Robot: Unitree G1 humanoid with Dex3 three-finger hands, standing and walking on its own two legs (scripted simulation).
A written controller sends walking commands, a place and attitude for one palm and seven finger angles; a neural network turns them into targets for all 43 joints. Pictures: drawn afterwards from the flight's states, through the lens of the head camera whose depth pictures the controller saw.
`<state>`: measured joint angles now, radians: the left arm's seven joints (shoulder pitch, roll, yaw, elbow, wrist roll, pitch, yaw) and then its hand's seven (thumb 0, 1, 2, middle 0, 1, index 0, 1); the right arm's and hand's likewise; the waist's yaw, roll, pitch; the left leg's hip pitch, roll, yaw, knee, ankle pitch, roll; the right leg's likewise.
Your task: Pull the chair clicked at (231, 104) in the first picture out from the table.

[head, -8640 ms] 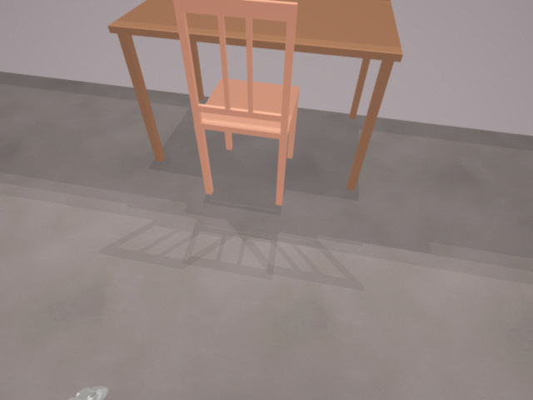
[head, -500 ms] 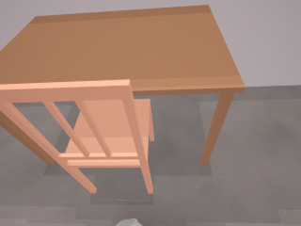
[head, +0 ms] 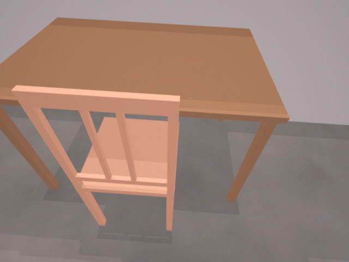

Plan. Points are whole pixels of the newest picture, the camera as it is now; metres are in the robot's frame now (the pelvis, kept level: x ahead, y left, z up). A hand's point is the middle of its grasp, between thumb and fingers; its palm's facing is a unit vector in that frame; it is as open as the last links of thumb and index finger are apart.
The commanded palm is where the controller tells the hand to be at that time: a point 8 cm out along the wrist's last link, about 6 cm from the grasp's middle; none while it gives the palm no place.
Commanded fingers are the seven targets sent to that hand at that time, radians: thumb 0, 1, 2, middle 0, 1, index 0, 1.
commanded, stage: come to a stop and stand still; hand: left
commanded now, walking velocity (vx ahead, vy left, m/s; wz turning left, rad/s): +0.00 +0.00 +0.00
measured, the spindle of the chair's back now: (98, 149) +0.45 +0.28 -0.07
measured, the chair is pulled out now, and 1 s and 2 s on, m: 0.00 0.00 0.00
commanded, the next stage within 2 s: look again from close up in 0.16 s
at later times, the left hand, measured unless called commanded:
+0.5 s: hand out of the picture +0.02 +0.17 -0.18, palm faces +0.01 -0.97 -0.23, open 7.4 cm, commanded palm none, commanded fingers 0.00 0.90 0.90 -0.20 -0.30 -0.20 -0.30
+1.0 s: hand out of the picture +0.02 +0.16 -0.18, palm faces +0.00 -0.98 -0.20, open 7.4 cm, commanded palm none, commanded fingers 0.00 0.90 0.90 -0.20 -0.30 -0.20 -0.30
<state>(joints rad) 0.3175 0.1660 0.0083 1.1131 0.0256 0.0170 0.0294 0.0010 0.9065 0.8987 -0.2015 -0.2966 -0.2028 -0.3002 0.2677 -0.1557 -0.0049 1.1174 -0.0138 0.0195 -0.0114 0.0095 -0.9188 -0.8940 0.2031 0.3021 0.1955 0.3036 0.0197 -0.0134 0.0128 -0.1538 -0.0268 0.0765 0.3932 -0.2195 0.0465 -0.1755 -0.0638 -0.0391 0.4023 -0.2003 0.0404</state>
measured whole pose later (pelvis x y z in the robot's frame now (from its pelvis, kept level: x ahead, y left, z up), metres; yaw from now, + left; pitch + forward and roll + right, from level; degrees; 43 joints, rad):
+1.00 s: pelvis +0.01 -0.02 -0.01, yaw +0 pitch -1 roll +0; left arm 0.30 0.17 -0.02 1.04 0.02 -0.01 0.05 0.00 0.91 0.90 -0.20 -0.30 -0.20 -0.30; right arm 0.23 -0.17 -0.01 1.10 -0.01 0.00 -0.01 0.00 -0.92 -0.89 0.20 0.30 0.19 0.30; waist 0.01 -0.01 0.03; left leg -0.19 0.01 0.07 0.49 -0.28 0.02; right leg -0.20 -0.03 -0.05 0.47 -0.25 0.01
